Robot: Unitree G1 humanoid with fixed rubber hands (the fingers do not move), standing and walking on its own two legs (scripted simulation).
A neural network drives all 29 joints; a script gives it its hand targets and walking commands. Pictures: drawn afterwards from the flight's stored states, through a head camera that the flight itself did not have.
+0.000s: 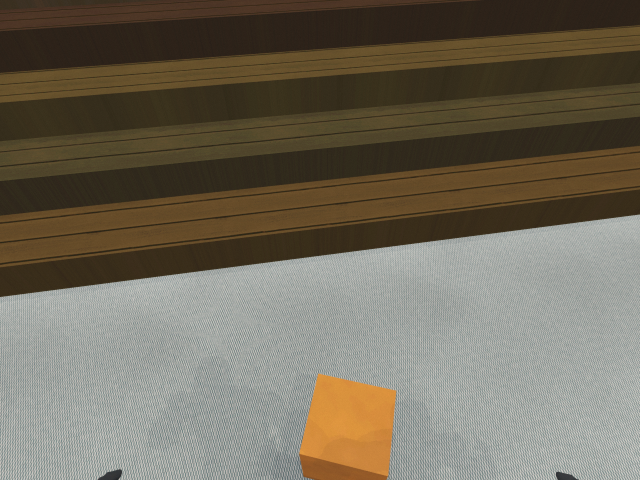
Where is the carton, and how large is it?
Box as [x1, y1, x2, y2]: [299, 374, 395, 479]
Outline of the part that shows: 318,374 299,452 303,475 314,479 385,479 387,477 395,390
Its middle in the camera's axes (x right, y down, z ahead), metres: +0.08 +0.53 +1.05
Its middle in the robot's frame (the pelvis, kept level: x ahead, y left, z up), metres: +0.37 -0.05 -0.66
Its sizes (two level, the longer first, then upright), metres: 0.210 0.200 0.250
